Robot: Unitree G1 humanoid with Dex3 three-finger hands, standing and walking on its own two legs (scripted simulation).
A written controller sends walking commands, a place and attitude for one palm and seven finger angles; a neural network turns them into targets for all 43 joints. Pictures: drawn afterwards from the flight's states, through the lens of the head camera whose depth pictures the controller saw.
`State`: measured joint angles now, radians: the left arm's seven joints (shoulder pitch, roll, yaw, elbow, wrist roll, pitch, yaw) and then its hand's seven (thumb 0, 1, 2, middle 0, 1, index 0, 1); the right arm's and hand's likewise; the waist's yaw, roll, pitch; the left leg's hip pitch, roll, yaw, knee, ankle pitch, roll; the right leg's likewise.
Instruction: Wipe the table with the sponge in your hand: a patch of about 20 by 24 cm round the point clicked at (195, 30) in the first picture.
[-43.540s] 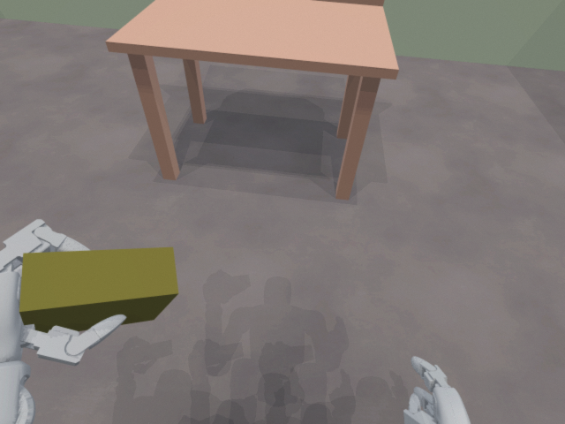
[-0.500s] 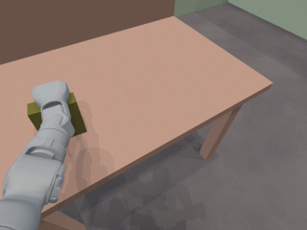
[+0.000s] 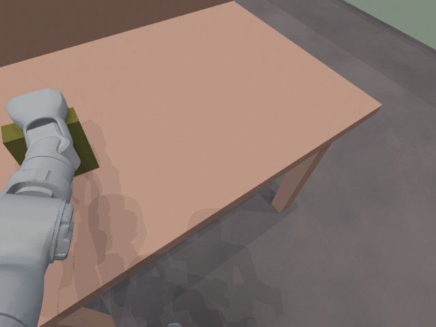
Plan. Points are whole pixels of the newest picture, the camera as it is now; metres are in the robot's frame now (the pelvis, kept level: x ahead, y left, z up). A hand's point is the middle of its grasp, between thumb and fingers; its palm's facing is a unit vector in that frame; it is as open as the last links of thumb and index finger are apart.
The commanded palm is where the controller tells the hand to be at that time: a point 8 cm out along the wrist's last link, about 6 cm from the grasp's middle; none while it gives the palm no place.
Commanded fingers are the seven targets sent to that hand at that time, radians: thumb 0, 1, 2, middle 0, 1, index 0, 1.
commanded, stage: slide back across to the first lane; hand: left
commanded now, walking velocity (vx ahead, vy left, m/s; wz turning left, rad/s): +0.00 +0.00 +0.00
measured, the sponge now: (59, 156) +0.46 +0.30 +0.01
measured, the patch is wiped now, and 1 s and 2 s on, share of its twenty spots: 0.95 0.95 0.95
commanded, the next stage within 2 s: wipe back along the first lane in 0.58 s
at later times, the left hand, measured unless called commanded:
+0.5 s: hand (7, 145) +0.44 +0.36 +0.07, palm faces -0.14 -0.02 -0.99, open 9.6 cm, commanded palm +0.43 +0.34 +0.13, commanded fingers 0.00 0.10 1.30 -1.20 -1.60 -1.20 -1.60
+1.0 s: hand (4, 160) +0.41 +0.36 +0.07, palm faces -0.11 -0.04 -0.99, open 9.6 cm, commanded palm +0.38 +0.34 +0.11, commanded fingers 0.00 0.10 1.30 -1.20 -1.60 -1.20 -1.60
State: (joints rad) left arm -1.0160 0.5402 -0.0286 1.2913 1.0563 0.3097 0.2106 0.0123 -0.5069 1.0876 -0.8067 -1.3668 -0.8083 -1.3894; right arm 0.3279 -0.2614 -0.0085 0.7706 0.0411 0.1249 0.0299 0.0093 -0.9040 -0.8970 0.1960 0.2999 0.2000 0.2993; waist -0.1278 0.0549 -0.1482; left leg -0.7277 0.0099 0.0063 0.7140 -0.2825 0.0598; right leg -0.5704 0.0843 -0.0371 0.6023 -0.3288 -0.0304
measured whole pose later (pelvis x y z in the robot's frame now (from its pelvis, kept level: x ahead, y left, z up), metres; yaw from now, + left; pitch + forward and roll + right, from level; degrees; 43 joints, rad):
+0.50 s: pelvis +0.02 +0.01 +0.01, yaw +2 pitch +13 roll -4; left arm -0.84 0.61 -0.02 1.11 1.05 0.20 0.13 0.00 -0.49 1.09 -0.78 -1.40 -0.78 -1.42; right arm 0.28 -0.27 -0.01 0.72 0.06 0.12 0.01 0.01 -0.90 -0.90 0.20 0.30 0.20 0.30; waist -0.07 0.04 -0.12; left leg -0.60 -0.02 -0.01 0.65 -0.28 0.07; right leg -0.43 0.06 -0.05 0.52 -0.33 -0.02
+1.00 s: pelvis +0.02 +0.00 +0.01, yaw +1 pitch +12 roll -3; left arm -0.66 0.59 0.02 0.99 1.01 0.18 0.16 -0.01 -0.47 1.09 -0.76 -1.42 -0.76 -1.45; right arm 0.26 -0.28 -0.01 0.72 0.07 0.18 0.02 0.01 -0.90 -0.90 0.20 0.30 0.20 0.30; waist -0.04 0.05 -0.13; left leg -0.55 -0.01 0.00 0.62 -0.28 0.07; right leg -0.38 0.06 -0.04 0.49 -0.32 -0.03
